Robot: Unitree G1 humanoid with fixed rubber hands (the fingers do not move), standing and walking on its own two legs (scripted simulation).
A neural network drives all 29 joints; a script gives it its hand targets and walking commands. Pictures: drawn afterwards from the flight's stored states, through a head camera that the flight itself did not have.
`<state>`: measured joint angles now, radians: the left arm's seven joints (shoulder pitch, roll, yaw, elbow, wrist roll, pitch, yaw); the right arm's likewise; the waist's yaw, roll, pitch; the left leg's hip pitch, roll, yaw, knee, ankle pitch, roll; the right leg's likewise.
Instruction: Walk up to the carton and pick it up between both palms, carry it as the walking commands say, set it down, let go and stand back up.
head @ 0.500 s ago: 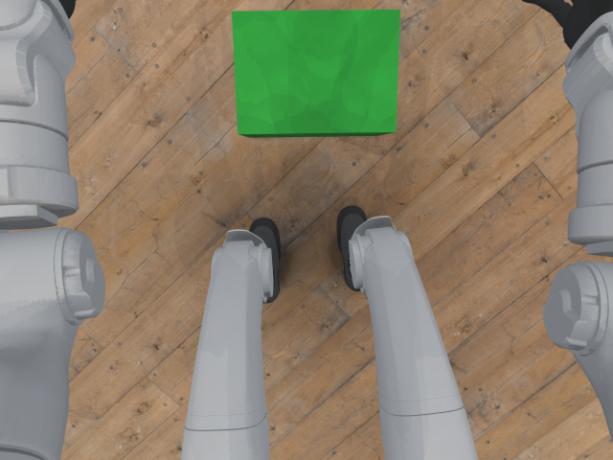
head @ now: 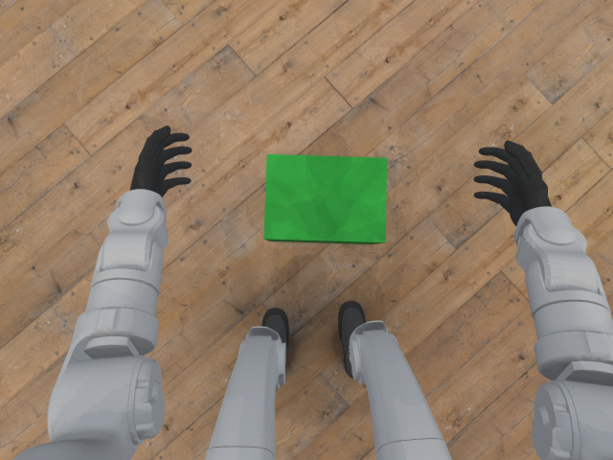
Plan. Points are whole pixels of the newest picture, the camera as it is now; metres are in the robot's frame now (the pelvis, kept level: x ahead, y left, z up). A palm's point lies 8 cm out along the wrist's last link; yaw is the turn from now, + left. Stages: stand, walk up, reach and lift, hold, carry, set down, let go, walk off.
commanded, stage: let go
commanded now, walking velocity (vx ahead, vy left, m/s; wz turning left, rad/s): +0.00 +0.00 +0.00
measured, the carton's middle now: (323, 202) +0.47 -0.04 -0.61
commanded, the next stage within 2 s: stand in 1.12 s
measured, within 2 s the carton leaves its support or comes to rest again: neither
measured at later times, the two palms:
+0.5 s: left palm (84, 319) +0.28 +0.23 -0.02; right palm (585, 334) +0.26 -0.23 +0.00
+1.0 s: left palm (63, 426) +0.20 +0.23 +0.01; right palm (603, 384) +0.22 -0.24 +0.01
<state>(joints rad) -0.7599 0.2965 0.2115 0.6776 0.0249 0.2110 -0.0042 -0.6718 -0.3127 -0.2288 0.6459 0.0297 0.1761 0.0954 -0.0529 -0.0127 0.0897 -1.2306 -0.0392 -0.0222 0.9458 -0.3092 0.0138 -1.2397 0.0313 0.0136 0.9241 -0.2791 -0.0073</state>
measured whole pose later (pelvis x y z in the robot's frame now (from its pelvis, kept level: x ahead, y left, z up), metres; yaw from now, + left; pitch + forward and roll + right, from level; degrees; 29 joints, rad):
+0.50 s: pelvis +0.07 +0.01 +0.07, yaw +0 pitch +13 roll -1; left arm 0.06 0.20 0.09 0.50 0.01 0.02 -0.01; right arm 0.11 -0.21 -0.06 0.48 0.02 0.00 0.09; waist -0.04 -0.03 -0.01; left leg -0.50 -0.04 -0.04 0.56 -0.29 0.03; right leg -0.50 0.03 0.05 0.53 -0.26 0.00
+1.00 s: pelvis +0.05 +0.00 +0.08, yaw +0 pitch -9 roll +0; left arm 0.23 0.21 0.04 0.43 0.00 0.15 -0.08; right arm 0.18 -0.21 -0.06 0.41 -0.04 0.21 0.07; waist 0.00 0.00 0.18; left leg -0.06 -0.04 -0.03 0.49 -0.28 0.02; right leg -0.08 0.03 0.04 0.50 -0.27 -0.01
